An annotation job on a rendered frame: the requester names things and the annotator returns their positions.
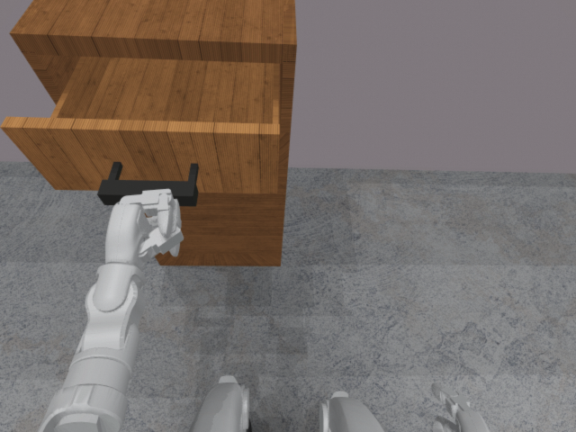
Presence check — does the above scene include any robot right shin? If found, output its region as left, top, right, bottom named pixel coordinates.
left=330, top=391, right=348, bottom=400

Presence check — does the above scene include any robot left thigh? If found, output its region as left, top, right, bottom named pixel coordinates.
left=188, top=382, right=249, bottom=432

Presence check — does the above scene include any cabinet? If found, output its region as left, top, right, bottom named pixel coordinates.
left=10, top=0, right=297, bottom=266

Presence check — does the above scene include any robot left forearm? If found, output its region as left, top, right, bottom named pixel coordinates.
left=37, top=262, right=146, bottom=432

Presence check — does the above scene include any drawer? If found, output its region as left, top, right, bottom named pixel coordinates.
left=0, top=57, right=280, bottom=194

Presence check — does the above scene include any robot left hand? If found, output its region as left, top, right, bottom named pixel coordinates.
left=105, top=189, right=184, bottom=272

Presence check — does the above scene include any handle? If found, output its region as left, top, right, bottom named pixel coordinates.
left=97, top=162, right=199, bottom=206

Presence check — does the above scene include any robot right hand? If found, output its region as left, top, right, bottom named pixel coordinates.
left=431, top=382, right=490, bottom=432

